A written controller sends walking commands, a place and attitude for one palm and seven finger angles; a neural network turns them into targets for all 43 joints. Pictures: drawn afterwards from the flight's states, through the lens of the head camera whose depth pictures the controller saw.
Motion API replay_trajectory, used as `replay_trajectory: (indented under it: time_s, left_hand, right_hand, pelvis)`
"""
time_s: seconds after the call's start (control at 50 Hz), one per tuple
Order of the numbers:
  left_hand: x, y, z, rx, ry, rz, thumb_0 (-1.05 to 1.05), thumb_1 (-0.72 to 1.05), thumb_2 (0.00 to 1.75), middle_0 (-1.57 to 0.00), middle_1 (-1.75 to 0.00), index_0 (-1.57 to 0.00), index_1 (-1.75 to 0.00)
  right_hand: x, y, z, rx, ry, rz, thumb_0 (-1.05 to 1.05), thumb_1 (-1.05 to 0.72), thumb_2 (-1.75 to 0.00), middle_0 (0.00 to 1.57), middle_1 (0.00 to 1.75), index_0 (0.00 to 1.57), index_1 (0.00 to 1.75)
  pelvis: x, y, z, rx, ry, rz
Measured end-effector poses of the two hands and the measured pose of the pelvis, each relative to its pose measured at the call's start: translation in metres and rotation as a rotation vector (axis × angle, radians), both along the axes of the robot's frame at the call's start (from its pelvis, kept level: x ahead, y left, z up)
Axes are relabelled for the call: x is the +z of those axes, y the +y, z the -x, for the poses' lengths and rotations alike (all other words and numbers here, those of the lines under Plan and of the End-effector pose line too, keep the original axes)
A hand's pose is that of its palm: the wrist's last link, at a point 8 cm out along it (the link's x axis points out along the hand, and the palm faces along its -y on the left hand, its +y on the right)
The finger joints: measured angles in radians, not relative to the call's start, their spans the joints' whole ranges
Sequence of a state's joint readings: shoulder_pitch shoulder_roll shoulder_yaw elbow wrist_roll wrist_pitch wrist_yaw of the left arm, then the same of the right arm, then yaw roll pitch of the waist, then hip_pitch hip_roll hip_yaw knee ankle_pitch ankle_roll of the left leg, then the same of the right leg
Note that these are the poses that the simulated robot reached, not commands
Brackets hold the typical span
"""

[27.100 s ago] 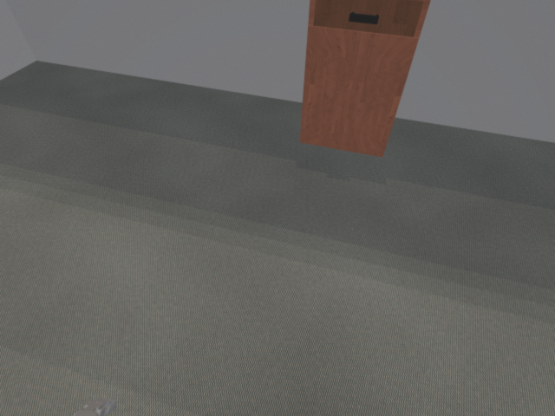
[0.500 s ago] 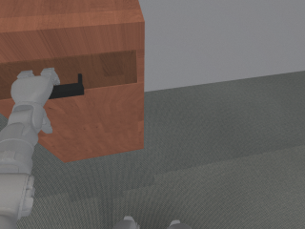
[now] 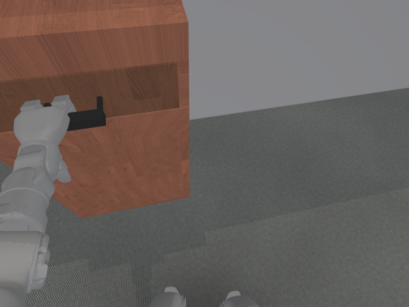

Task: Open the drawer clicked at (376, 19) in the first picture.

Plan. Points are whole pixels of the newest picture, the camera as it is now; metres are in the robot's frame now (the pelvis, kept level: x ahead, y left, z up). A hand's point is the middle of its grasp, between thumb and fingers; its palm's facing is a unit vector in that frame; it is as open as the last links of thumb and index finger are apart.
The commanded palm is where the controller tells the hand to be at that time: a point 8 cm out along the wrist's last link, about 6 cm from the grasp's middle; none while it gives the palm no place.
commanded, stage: lower the fingers behind the handle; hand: left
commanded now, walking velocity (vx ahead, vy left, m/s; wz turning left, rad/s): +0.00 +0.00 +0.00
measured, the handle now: (73, 112) +0.50 +0.28 +0.03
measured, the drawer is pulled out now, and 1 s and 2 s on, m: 0.00 0.00 0.01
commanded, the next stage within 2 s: close the thumb around the handle in 0.36 s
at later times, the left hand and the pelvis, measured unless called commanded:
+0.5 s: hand (57, 139) +0.45 +0.31 +0.01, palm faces -0.08 -0.02 -1.00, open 13.8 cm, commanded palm +0.44 +0.29 +0.06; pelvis +0.00 +0.00 +0.00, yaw +0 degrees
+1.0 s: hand (58, 139) +0.45 +0.31 +0.01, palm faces -0.08 -0.02 -1.00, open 6.7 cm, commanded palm +0.44 +0.29 +0.06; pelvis +0.00 +0.00 +0.00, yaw +0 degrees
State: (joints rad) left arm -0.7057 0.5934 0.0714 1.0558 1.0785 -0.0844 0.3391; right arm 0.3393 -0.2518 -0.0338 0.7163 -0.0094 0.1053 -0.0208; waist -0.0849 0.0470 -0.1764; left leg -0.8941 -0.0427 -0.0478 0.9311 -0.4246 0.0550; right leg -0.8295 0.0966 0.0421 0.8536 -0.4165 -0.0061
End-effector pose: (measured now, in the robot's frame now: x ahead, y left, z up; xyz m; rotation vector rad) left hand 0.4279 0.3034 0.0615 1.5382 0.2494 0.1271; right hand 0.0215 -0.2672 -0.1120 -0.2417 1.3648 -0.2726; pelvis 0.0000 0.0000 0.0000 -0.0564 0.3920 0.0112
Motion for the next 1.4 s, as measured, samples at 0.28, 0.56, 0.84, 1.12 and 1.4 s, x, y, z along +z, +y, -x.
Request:
replay_trajectory:
  time_s: [0.28,0.56,0.84,1.12,1.4]
  left_hand:
    - [0.0,0.001,-0.003,0.035,0.0,-0.016,0.0,-0.49,0.3,-0.32,-1.2,-0.31,-1.2]
    - [0.0,-0.001,-0.003,0.008,-0.003,-0.014,0.0,-0.45,0.32,-0.32,-1.2,-0.32,-1.21]
    - [0.0,-0.002,-0.004,0.026,0.006,-0.013,0.0,0.11,0.56,-0.35,-1.25,-0.36,-1.27]
    - [0.0,-0.001,-0.005,0.014,-0.003,-0.013,0.0,0.69,0.82,-0.4,-1.32,-0.4,-1.34]
    - [0.0,-0.001,-0.005,0.016,0.002,-0.01,0.01,0.69,0.81,-0.41,-1.34,-0.4,-1.35]
  right_hand:
    - [0.0,-0.006,-0.002,0.005,-0.004,0.016,0.0,-0.9,-0.9,0.21,0.3,0.2,0.3]
    - [0.001,-0.007,0.008,-0.003,0.025,0.018,0.0,-0.9,-0.9,0.21,0.3,0.2,0.3]
    - [0.0,-0.004,0.0,-0.004,0.003,0.004,0.0,-0.9,-0.9,0.21,0.3,0.2,0.3]
    - [0.001,-0.007,-0.004,0.004,0.005,0.016,0.0,-0.9,-0.9,0.21,0.3,0.2,0.3]
    - [0.002,-0.005,0.0,-0.01,0.003,0.013,0.0,-0.9,-0.9,0.21,0.3,0.2,0.3]
  pelvis:
    - [-0.002,-0.001,0.003,0.006,0.005,0.003]
    - [-0.002,-0.002,0.001,0.008,0.007,0.004]
    - [0.0,-0.002,-0.001,0.004,0.003,0.002]
    - [-0.001,-0.002,-0.002,0.007,0.007,0.002]
    - [0.0,-0.001,-0.001,-0.002,0.005,0.001]
